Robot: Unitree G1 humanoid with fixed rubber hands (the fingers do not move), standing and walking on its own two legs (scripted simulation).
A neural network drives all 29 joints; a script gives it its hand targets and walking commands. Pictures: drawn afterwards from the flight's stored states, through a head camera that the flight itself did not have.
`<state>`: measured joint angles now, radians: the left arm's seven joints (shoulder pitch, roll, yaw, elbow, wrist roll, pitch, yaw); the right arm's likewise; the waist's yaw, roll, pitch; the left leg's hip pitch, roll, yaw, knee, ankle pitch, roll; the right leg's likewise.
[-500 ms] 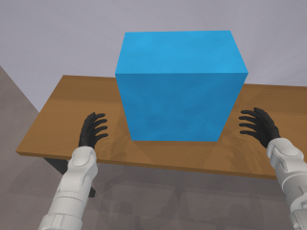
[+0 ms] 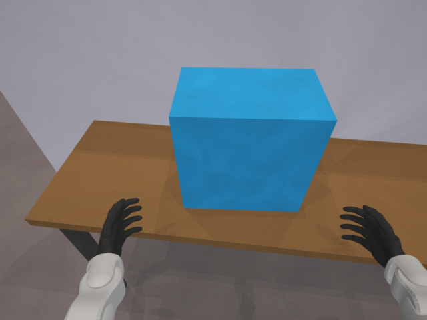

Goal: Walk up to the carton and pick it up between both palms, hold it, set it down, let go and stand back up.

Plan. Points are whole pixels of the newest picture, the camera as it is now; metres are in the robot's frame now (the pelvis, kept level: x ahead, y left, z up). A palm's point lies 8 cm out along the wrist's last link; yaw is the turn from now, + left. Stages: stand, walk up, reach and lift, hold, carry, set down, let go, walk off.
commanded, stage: set down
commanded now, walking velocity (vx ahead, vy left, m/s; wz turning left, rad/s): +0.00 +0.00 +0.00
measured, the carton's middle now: (243, 144) +0.53 +0.02 +0.04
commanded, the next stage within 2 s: none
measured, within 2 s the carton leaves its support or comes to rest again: neither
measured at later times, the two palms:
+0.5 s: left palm (104, 280) +0.19 +0.22 +0.03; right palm (402, 284) +0.26 -0.27 +0.01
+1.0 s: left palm (102, 295) +0.17 +0.23 +0.00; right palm (406, 303) +0.23 -0.27 +0.00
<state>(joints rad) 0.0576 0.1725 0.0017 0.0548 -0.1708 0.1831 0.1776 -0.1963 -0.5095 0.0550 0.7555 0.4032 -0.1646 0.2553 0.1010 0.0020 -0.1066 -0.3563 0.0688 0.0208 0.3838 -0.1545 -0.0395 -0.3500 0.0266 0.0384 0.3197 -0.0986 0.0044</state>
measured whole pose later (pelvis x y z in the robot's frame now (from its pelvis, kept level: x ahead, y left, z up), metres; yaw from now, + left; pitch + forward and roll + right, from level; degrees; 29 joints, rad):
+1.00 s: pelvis +0.01 +0.00 +0.00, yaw +0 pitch +3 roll -1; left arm 0.36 0.17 -0.02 -0.04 -0.16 0.15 0.16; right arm 0.20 -0.51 0.00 0.49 0.40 -0.12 0.24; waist 0.10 -0.02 -0.05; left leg -0.25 0.07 0.02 0.37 -0.18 -0.04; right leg -0.24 0.03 0.04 0.30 -0.12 0.00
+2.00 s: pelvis +0.03 +0.00 +0.00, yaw +0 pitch +2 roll -1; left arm 0.31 0.17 -0.01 0.29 -0.12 0.07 0.05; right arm 0.25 -0.30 0.00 0.56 0.25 -0.19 0.08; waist 0.10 -0.03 0.02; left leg -0.20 0.06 0.02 0.36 -0.20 -0.04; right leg -0.19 0.02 0.04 0.30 -0.15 0.00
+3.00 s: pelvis +0.03 +0.00 +0.00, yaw +0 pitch +1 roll -1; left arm 0.23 0.18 -0.02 0.44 -0.06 0.11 0.00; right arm 0.23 -0.23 0.00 0.74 0.12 -0.25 0.00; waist 0.10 -0.02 0.05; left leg -0.18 0.06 0.02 0.37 -0.21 -0.04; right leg -0.18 0.02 0.04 0.33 -0.17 0.00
